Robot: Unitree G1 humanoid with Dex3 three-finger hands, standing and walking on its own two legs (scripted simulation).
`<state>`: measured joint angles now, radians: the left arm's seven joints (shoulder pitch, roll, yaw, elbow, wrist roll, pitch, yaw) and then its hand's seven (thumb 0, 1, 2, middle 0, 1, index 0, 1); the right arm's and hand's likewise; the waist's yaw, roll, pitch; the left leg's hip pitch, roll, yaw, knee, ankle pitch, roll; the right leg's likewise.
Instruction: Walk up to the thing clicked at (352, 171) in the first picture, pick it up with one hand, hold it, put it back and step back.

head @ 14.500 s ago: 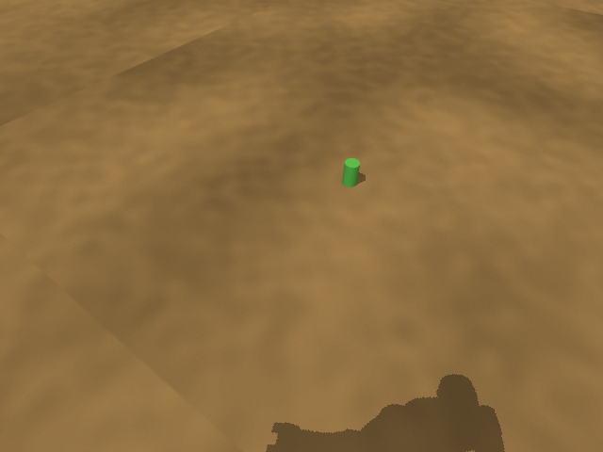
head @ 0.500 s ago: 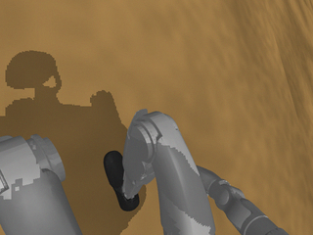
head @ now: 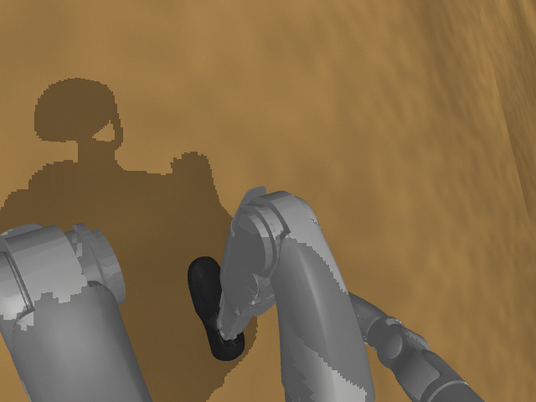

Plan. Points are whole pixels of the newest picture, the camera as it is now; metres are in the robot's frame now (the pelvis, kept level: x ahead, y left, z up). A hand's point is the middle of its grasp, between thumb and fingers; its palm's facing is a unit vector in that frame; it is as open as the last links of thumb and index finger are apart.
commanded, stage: settle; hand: left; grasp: from the side
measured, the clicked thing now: out of the picture +0.43 +0.31 -0.20
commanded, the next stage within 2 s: lift in 1.62 s
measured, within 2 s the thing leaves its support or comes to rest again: neither
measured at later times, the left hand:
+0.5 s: hand out of the picture +0.40 +0.33 -0.05, palm faces +0.37 -0.93 -0.05, open 10.4 cm
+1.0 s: hand out of the picture +0.41 +0.31 +0.01, palm faces +0.34 -0.94 -0.05, open 10.4 cm
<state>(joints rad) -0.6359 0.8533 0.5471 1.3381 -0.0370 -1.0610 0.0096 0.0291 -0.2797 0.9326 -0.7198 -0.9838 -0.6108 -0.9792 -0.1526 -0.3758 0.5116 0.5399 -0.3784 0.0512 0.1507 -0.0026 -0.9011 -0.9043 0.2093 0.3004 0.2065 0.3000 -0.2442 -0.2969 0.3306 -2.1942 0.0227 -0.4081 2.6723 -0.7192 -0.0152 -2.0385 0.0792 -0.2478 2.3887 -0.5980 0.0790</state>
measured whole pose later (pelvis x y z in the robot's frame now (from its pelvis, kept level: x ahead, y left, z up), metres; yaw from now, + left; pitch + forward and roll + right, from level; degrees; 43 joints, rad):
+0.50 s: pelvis +0.01 -0.01 +0.03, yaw +5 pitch +22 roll -14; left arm -0.55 0.61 0.41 0.95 -0.10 -0.73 -0.10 0.04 -0.32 1.00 -0.73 -1.00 -0.63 -0.99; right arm -0.01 -0.31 0.26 0.60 -0.19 0.07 0.13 0.00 -0.88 -0.90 0.21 0.30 0.21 0.30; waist -0.15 -0.12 0.06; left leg -2.25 0.02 -0.25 2.52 -0.69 0.00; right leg -2.11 0.02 -0.15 2.34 -0.64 0.05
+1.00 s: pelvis +0.03 -0.02 +0.06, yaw +9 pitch +31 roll -8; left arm -0.57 0.48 0.45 0.86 -0.14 -0.62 -0.21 0.04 -0.33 1.01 -0.74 -0.98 -0.64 -0.98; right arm 0.05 -0.31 0.11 0.64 -0.10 0.07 0.08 0.00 -0.89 -0.90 0.21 0.30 0.20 0.30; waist -0.14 -0.02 -0.06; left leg -2.22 0.03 -0.17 2.39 -0.71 -0.03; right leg -2.15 -0.01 -0.09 2.30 -0.69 0.02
